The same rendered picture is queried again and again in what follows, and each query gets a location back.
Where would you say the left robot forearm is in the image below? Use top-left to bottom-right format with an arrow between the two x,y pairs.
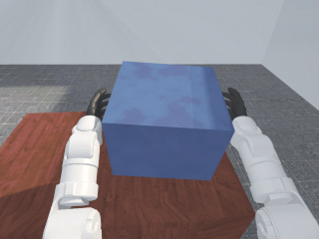
42,116 -> 103,239

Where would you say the left robot hand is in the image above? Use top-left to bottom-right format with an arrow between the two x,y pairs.
85,88 -> 111,121

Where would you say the right robot forearm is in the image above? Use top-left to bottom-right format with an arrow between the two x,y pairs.
230,116 -> 319,229

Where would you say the carton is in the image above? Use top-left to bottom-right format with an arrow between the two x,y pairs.
101,61 -> 235,180

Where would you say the right robot hand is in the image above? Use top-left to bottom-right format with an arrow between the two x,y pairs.
222,87 -> 247,121

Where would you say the right robot upper arm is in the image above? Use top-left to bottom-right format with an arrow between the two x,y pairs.
255,203 -> 319,239

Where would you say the pedestal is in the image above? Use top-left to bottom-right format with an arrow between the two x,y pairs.
0,112 -> 256,239

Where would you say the left robot upper arm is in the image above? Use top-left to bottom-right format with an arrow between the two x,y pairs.
44,207 -> 102,239

